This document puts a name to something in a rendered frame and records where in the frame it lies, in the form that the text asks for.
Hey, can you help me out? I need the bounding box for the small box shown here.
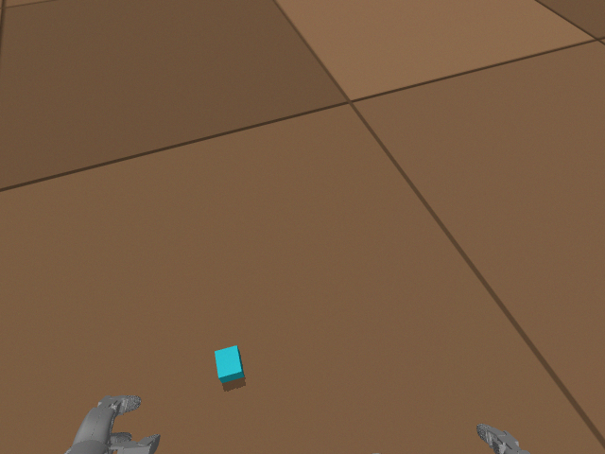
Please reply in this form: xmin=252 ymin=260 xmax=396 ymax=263
xmin=215 ymin=345 xmax=244 ymax=383

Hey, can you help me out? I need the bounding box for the left robot hand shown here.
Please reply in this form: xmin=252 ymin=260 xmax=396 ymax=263
xmin=72 ymin=395 xmax=161 ymax=454

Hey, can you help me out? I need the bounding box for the right robot hand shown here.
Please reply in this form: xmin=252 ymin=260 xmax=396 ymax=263
xmin=476 ymin=424 xmax=530 ymax=454

